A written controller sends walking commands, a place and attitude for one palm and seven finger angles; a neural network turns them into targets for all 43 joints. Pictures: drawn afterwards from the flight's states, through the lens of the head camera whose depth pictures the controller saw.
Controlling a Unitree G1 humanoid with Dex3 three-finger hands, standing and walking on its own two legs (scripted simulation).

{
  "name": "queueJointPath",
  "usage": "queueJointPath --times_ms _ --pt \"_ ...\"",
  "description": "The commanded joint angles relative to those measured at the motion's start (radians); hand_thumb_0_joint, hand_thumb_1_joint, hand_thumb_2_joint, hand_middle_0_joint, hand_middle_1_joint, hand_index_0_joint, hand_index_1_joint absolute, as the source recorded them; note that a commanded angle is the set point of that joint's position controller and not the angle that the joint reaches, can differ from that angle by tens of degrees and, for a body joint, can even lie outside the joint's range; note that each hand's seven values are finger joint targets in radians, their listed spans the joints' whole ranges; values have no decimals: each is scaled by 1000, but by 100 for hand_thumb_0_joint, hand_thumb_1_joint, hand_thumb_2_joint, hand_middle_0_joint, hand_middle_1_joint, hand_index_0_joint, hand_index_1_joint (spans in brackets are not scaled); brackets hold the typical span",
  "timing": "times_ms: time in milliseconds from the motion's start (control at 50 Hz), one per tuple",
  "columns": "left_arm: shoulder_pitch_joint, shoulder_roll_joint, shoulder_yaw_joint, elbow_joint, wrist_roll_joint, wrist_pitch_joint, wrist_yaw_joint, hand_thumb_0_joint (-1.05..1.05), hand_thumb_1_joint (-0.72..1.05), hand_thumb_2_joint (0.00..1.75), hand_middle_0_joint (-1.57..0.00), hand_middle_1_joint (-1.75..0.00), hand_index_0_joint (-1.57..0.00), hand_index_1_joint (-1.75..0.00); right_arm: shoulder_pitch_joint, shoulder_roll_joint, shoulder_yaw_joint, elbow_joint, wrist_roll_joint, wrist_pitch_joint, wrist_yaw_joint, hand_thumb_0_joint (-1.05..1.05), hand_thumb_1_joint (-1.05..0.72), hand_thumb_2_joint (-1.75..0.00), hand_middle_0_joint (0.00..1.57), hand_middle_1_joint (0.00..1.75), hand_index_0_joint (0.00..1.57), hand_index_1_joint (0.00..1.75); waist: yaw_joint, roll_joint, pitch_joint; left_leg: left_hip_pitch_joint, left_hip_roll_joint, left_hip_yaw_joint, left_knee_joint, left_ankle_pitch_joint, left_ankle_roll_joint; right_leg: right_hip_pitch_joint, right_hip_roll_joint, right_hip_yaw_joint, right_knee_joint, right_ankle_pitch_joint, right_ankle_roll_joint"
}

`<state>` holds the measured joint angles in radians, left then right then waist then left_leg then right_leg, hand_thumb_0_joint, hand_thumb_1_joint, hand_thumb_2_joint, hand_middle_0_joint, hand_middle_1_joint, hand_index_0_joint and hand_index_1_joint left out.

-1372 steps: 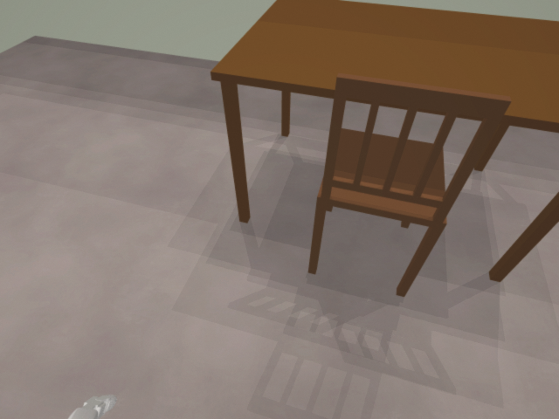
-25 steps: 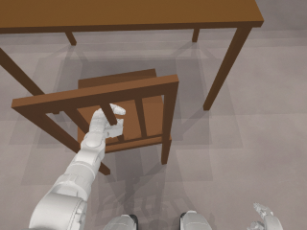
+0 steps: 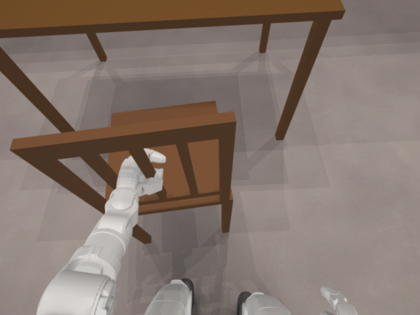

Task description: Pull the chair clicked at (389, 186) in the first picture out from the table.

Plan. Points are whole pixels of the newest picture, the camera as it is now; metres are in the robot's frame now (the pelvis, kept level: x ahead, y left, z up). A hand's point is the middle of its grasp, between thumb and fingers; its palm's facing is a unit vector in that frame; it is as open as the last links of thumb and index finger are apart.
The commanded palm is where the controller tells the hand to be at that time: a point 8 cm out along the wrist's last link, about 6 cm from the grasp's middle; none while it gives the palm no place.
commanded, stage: step backward, pulling the chair out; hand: left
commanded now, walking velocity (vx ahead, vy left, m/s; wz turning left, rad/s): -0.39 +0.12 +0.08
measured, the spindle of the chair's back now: (151, 175) +0.39 +0.16 -0.08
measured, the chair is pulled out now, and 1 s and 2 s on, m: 0.33 0.54 0.58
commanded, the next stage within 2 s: stop walking, hand still on the chair in 0.74 s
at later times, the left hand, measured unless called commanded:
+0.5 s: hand (148, 231) +0.26 +0.14 -0.06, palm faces -0.07 -0.98 -0.20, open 5.2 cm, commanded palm +0.26 +0.19 -0.06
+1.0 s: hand (134, 289) +0.16 +0.15 -0.05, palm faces -0.05 -0.98 -0.19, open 5.2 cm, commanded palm +0.14 +0.20 -0.04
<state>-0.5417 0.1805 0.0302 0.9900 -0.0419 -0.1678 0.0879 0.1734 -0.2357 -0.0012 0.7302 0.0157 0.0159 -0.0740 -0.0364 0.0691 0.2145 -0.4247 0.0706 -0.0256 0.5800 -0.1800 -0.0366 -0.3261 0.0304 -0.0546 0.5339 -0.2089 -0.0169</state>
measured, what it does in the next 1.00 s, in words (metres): walks backwards: left foot, then right foot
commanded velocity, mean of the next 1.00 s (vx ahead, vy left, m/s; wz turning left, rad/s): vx -0.24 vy -0.07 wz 0.01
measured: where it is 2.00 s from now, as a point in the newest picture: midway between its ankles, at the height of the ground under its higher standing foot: outside the picture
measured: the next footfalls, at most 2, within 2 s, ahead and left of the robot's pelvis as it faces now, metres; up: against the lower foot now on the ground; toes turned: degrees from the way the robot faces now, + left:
left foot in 0.28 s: -0.13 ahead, +0.18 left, +0.00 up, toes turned +4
right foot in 0.96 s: -0.12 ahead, -0.09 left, +0.00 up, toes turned -1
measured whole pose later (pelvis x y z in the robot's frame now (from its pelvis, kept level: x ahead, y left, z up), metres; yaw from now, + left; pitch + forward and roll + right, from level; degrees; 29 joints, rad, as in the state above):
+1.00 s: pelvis -0.18 +0.03 +0.00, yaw +1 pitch +0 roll -2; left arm -0.43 0.15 -0.03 0.86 -0.04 -0.10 0.07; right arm 0.26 -0.22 0.02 0.71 0.03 0.02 -0.07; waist -0.02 0.07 0.20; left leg -0.30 0.10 0.02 0.59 -0.29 -0.05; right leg -0.27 0.02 -0.04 0.48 -0.19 0.00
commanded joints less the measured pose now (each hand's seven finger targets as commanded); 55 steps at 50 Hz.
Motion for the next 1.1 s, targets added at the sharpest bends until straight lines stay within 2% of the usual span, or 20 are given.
queueJointPath --times_ms 0,60,180,260,320,340,400,460,480,520,560,700,740,780,840,860,920,960,1020,1080 --pt "-252 226 27 -162 29 -48 -9 0 90 90 -50 -145 -50 -145 -3 -141 -66 -108 42 -40 -31 0 -90 -90 20 30 20 30 35 -286 -515 -7 -86 -38 420 -357 -9 247 -439 317 -201 623 -129" --pt "-233 176 27 -176 31 -23 3 0 90 90 -50 -145 -50 -145 -27 -112 -31 -91 21 -53 -32 0 -90 -90 20 30 20 30 30 -150 -535 -34 -48 -114 419 -330 -17 321 -420 230 -97 761 -181" --pt "-182 157 6 -185 15 16 20 0 90 90 -50 -145 -50 -145 40 -135 -25 -86 29 -22 -56 0 -90 -90 20 30 20 30 16 -210 -583 97 -59 0 -20 -187 -18 395 -350 174 -81 745 -102" --pt "-246 108 -53 -269 9 21 8 0 90 90 -50 -145 -50 -145 61 -183 -58 -110 27 8 -65 0 -90 -90 20 30 20 30 -4 -73 -593 350 103 -33 -189 493 39 223 -176 46 11 511 20" --pt "-330 61 -87 -333 35 -4 -12 0 90 90 -50 -145 -50 -145 59 -149 -61 -142 15 21 -42 0 -90 -90 20 30 20 30 -33 80 -597 416 124 3 -103 657 38 145 -120 14 62 476 24" --pt "-358 61 -96 -365 43 -9 -18 0 90 90 -50 -145 -50 -145 24 -144 -57 -149 0 26 -38 0 -90 -90 20 30 20 30 -28 177 -582 368 150 -36 -134 641 48 123 -117 16 129 296 21" --pt "-285 56 -61 -312 49 -26 -10 0 90 90 -50 -145 -50 -145 36 -135 -58 -151 -5 25 -15 0 -90 -90 20 30 20 30 -5 186 -487 346 213 -81 -130 680 103 40 -63 16 147 -65 8" --pt "-312 73 -46 -267 52 -44 -5 0 90 90 -50 -145 -50 -145 68 -129 -61 -126 5 10 -6 0 -90 -90 20 30 20 30 -4 40 -489 338 168 -34 31 680 64 153 -96 48 -31 325 -13" --pt "-338 93 -44 -241 51 -56 -5 0 90 90 -50 -145 -50 -145 90 -120 -61 -106 9 8 -9 0 -90 -90 20 30 20 30 -15 -66 -517 284 106 11 112 524 21 241 -170 100 -86 613 -36" --pt "-318 154 -4 -179 37 -57 -5 0 90 90 -50 -145 -50 -145 71 -128 -65 -96 25 -9 -30 0 -90 -90 20 30 20 30 5 -310 -573 56 -45 1 329 -306 -16 366 -368 254 -123 936 -138" --pt "-265 153 0 -110 20 -20 -11 0 90 90 -50 -145 -50 -145 45 -121 -56 -98 38 -25 -28 0 -90 -90 20 30 20 30 43 -263 -540 25 -24 -82 437 -411 -8 256 -429 262 -134 638 -168" --pt "-228 107 -33 -143 12 -8 -2 0 90 90 -50 -145 -50 -145 84 -112 -13 -76 23 -36 -50 0 -90 -90 20 30 20 30 1 -201 -525 323 -27 84 -169 -83 16 55 -253 98 -136 -42 -22" --pt "-222 87 -45 -153 12 -12 -8 0 90 90 -50 -145 -50 -145 78 -178 -36 -110 15 -28 -54 0 -90 -90 20 30 20 30 17 90 -435 272 174 -160 -261 61 122 -57 -81 4 99 -128 48" --pt "-344 52 -70 -247 18 -14 -16 0 90 90 -50 -145 -50 -145 14 -117 -26 -132 -5 -22 -28 0 -90 -90 20 30 20 30 13 278 -427 191 321 -303 -305 244 228 -77 -54 58 484 -298 30" --pt "-375 109 -16 -402 10 -30 -6 0 90 90 -50 -145 -50 -145 62 -131 -49 -127 16 -27 -11 0 -90 -90 20 30 20 30 21 68 -463 455 272 -173 -104 672 189 -98 -54 69 274 -253 17" --pt "-316 84 -22 -381 20 -23 -5 0 90 90 -50 -145 -50 -145 63 -136 -53 -126 12 -34 -7 0 -90 -90 20 30 20 30 23 92 -468 514 236 -139 -52 666 154 -65 -60 61 110 -211 10" --pt "-226 46 -72 -387 28 -11 -29 0 90 90 -50 -145 -50 -145 86 -134 -41 -143 19 -45 -9 0 -90 -90 20 30 20 30 9 69 -513 403 148 -80 -10 367 80 204 -68 59 -214 88 7" --pt "-207 61 -86 -395 32 -1 -34 0 90 90 -50 -145 -50 -145 57 -104 -27 -156 28 -49 -20 0 -90 -90 20 30 20 30 -12 -47 -475 252 67 12 -15 88 43 268 -174 138 -187 246 -26" --pt "-117 142 -8 -325 13 38 -6 0 90 90 -50 -145 -50 -145 46 -120 -41 -131 33 -38 -37 0 -90 -90 20 30 20 30 10 -216 -509 236 11 15 -33 -55 21 248 -228 191 -150 179 -56" --pt "-110 131 -21 -349 17 33 0 0 90 90 -50 -145 -50 -145 20 -102 -23 -130 22 -39 -41 0 -90 -90 20 30 20 30 15 -81 -484 272 15 31 -107 -4 38 213 -205 154 -132 122 -15"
